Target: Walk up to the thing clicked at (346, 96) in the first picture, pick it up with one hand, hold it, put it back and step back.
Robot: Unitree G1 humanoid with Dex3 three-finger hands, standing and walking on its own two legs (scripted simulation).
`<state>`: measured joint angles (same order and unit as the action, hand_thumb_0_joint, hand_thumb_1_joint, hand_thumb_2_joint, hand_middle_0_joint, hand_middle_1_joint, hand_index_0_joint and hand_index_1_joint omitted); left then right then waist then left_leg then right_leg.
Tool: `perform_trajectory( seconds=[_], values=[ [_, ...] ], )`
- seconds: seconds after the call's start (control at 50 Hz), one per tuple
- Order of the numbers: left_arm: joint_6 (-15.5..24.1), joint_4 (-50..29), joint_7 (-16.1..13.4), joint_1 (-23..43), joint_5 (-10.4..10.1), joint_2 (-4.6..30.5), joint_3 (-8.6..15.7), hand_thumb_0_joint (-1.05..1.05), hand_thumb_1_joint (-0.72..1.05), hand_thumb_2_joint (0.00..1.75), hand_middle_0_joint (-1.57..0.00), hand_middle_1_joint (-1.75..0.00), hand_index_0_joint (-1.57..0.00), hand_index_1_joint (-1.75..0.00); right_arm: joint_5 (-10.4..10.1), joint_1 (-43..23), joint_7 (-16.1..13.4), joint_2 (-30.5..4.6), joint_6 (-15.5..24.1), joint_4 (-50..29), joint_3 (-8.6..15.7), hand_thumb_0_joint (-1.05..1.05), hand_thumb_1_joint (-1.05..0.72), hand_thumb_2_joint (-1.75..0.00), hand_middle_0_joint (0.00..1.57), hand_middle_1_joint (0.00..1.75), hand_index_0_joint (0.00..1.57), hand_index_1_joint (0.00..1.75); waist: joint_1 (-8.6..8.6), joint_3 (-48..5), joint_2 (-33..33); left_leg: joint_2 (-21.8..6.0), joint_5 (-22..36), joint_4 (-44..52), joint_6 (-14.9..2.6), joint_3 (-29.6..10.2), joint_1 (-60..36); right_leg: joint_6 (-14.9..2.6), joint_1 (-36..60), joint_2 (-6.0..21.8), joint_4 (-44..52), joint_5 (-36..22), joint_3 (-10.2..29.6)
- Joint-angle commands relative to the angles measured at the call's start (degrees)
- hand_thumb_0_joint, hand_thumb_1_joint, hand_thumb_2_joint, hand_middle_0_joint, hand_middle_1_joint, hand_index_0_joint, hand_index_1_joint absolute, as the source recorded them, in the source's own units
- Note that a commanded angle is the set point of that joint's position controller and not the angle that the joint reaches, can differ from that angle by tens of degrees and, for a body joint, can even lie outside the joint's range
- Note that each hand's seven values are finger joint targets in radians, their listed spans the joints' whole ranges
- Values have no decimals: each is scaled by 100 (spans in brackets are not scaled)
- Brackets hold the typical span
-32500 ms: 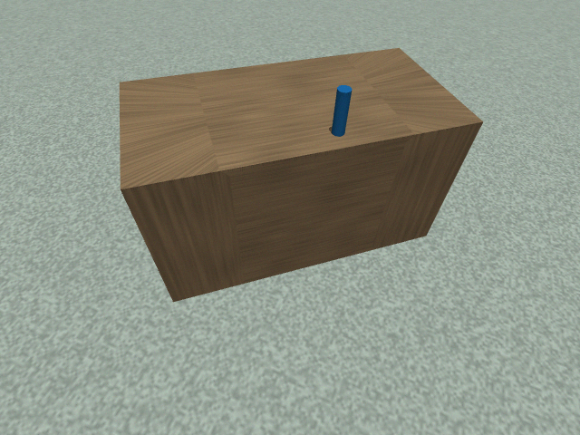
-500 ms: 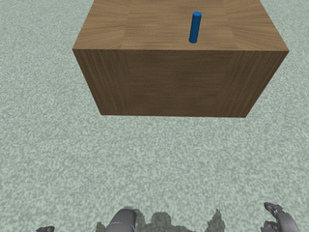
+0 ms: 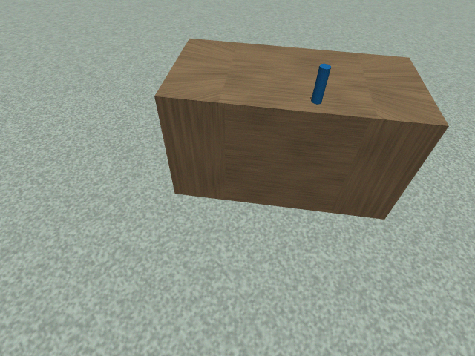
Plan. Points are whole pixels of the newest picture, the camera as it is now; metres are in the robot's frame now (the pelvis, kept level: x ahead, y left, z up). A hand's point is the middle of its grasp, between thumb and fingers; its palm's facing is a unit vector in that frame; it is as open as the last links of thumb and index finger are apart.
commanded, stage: step back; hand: right
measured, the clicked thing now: (320, 84) +1.06 -0.26 -0.09
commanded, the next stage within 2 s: stand in 0.64 s
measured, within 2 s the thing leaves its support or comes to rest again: neither
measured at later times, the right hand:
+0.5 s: hand out of the picture +0.14 -0.24 -0.16, palm faces -0.03 +0.93 -0.36, open 7.4 cm
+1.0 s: hand out of the picture +0.16 -0.23 -0.14, palm faces +0.01 +0.94 -0.33, open 7.4 cm
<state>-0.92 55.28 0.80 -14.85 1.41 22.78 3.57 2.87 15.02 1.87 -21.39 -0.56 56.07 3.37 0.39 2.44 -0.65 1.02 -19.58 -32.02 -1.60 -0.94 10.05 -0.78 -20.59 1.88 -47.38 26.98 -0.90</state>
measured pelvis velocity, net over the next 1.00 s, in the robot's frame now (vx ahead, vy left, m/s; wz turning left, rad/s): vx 0.07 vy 0.02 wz -0.03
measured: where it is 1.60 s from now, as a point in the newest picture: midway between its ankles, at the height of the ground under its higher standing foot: outside the picture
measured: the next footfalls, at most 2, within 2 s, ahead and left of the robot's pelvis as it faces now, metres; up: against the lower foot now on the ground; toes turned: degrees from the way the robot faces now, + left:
left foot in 0.44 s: +0.13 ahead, +0.15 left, +0.00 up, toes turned +0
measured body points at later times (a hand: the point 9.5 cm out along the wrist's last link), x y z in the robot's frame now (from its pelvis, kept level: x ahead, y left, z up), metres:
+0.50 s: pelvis +0.05 +0.02 -0.01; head +0.09 +0.01 +0.44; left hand +0.13 +0.33 -0.13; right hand +0.14 -0.29 -0.14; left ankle +0.09 +0.15 -0.73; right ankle +0.05 -0.12 -0.73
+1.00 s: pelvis +0.07 +0.02 +0.01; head +0.07 +0.02 +0.46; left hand +0.16 +0.31 -0.12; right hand +0.16 -0.28 -0.11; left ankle +0.09 +0.15 -0.73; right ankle +0.05 -0.12 -0.73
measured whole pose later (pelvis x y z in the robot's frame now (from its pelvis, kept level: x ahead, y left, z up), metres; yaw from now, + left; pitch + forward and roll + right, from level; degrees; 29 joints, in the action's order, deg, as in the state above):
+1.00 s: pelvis +0.07 +0.02 +0.01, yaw -2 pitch -3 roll +0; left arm 1.2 64.2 0.7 -5.0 0.2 19.8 -0.6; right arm 0.6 3.1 1.2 -20.2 0.5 63.1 0.8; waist 0.1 4.1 0.2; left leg -2.4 -10.3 -22.8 1.5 1.4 9.2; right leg 1.7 -5.7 2.0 -22.6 13.6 -0.3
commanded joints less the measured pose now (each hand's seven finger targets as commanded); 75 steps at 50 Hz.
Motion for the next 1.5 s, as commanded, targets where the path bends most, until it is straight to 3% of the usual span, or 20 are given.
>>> perform_trajectory(
  seconds=[0.0,0.06,0.12,0.14,0.16,0.18,0.2,0.26,0.36,0.4,0.42,0.46,0.48,0.56,0.72,0.86,0.96,1.24,1.4,1.48],
  values=[
    [335,-517,6,463,-30,1041,263,0,90,90,-20,-30,-20,-30,-4,-519,-147,-1337,254,-485,300,0,-90,-90,20,30,20,30,-27,501,896,-1261,-927,1688,-814,-1457,155,-58,-778,38,208,-267,57],
    [378,-417,2,450,-35,966,255,0,90,90,-20,-30,-20,-30,-24,-583,-117,-1488,189,-483,347,0,-90,-90,20,30,20,30,-83,350,1232,-1245,-877,1443,-798,-1157,515,-6,129,-93,1067,-440,-128],
    [451,-66,-94,-206,30,996,308,0,90,90,-20,-30,-20,-30,-104,-739,-106,-1167,78,-588,248,0,-90,-90,20,30,20,30,297,35,817,-849,-820,227,-468,-517,1308,-36,1720,-358,2111,-1120,-262],
    [492,-40,-149,-372,74,1176,391,0,90,90,-20,-30,-20,-30,-122,-551,-125,-864,74,-599,138,0,-90,-90,20,30,20,30,364,-147,142,-593,-698,-630,-329,-290,1715,-121,2259,35,2410,-944,504],
    [539,-79,-194,-424,127,1678,489,0,90,90,-20,-30,-20,-30,-157,-547,-133,-610,95,-731,73,0,-90,-90,20,30,20,30,385,-202,-992,151,-1202,-1846,-7,16,2587,-699,2263,1452,3189,-41,2918],
    [523,-218,-183,-80,103,1915,522,0,90,90,-20,-30,-20,-30,-105,-537,-218,-1059,56,-613,204,0,-90,-90,20,30,20,30,342,86,-602,-86,-1663,-2309,40,-466,2213,-1260,1294,2205,3429,714,3597],
    [518,-337,-174,177,83,1849,496,0,90,90,-20,-30,-20,-30,-101,-379,-236,-1275,83,-511,289,0,-90,-90,20,30,20,30,215,384,-474,-252,-1629,-2361,42,-599,2029,-1539,910,2254,3273,363,3575],
    [596,-349,-210,317,16,1344,351,0,90,90,-20,-30,-20,-30,-167,-389,-198,-1056,156,-417,216,0,-90,-90,20,30,20,30,108,133,-287,-430,-987,-2043,52,-623,1765,-1111,1144,1581,2689,-2248,1882],
    [491,-429,-220,792,-52,1285,231,0,90,90,-20,-30,-20,-30,-170,-172,-209,-867,163,-231,189,0,-90,-90,20,30,20,30,-93,-441,-779,-270,83,-274,146,254,432,-765,727,1093,1752,-4059,678],
    [387,-465,-222,830,-117,1157,179,0,90,90,-20,-30,-20,-30,-140,-67,-260,-948,199,-73,248,0,-90,-90,20,30,20,30,-160,-636,-580,-215,1686,547,54,278,-89,-366,686,721,1021,-4001,331],
    [346,-494,-218,777,-129,1031,125,0,90,90,-20,-30,-20,-30,-105,-123,-298,-1143,204,-78,296,0,-90,-90,20,30,20,30,-109,-735,-266,-586,2395,457,-106,-185,-344,-224,347,521,777,-3422,268],
    [196,-378,-214,579,-203,880,67,0,90,90,-20,-30,-20,-30,-131,-829,-322,-1556,219,-275,263,0,-90,-90,20,30,20,30,164,-694,507,-1799,1835,941,-861,-1455,464,-14,506,-100,547,-832,20],
    [151,-217,-229,497,-161,1007,98,0,90,90,-20,-30,-20,-30,-154,-1122,-294,-1661,190,-307,281,0,-90,-90,20,30,20,30,155,-559,710,-1960,1361,988,-1086,-1545,945,-19,927,-82,494,-95,6],
    [255,-26,-196,511,-103,1140,159,0,90,90,-20,-30,-20,-30,-154,-1257,-306,-1275,180,-178,132,0,-90,-90,20,30,20,30,185,-545,501,-1063,2017,279,-305,-497,727,-144,1165,246,1521,-2344,420],
    [305,347,-127,917,-129,1019,-96,0,90,90,-20,-30,-20,-30,-254,-1359,-196,-1086,289,155,9,0,-90,-90,20,30,20,30,17,-618,246,-927,2190,746,-34,-433,-254,-48,1151,449,2300,-2600,523],
    [341,503,-117,1185,-123,1001,-140,0,90,90,-20,-30,-20,-30,-260,-1384,-173,-1080,265,339,-14,0,-90,-90,20,30,20,30,-62,-527,37,-917,2186,1103,34,-314,-515,9,1298,517,2749,-2647,518],
    [331,579,-108,1282,-102,1011,-136,0,90,90,-20,-30,-20,-30,-235,-1489,-159,-1063,233,404,-23,0,-90,-90,20,30,20,30,-63,-277,111,-851,1284,1402,101,-265,-293,18,1234,545,3111,-1903,562],
    [324,669,-95,1228,-86,1005,-107,0,90,90,-20,-30,-20,-30,-231,-1326,-166,-1081,265,545,-63,0,-90,-90,20,30,20,30,-54,-418,43,-917,1543,1580,126,-285,-359,32,1456,562,3187,-2137,516],
    [274,719,-66,1062,-83,977,-109,0,90,90,-20,-30,-20,-30,-201,-1204,-157,-1094,232,603,-73,0,-90,-90,20,30,20,30,-31,-79,175,-887,373,1857,140,-407,30,22,1183,486,3236,-1353,494],
    [276,690,-67,1052,-66,996,-101,0,90,90,-20,-30,-20,-30,-212,-1215,-168,-1116,247,574,-61,0,-90,-90,20,30,20,30,-38,-275,98,-895,674,1755,126,-394,-116,0,1211,526,3205,-1567,516]
  ],
)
